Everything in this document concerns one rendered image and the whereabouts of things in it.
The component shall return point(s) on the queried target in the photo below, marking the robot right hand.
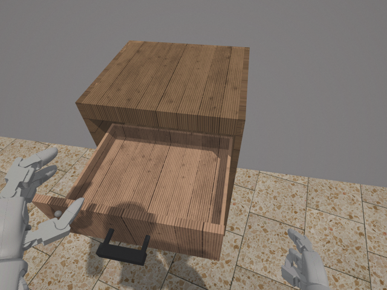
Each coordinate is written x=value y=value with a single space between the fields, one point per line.
x=310 y=269

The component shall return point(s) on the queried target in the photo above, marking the cabinet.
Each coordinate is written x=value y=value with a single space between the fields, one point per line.
x=174 y=86

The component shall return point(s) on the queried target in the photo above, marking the robot left hand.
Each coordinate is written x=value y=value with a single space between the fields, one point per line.
x=22 y=181

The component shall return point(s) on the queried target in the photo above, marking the drawer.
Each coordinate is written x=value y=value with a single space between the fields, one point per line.
x=168 y=184

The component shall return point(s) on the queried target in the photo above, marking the robot left forearm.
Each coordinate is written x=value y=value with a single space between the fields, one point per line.
x=12 y=273

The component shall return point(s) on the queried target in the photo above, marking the handle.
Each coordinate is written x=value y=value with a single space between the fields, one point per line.
x=120 y=253

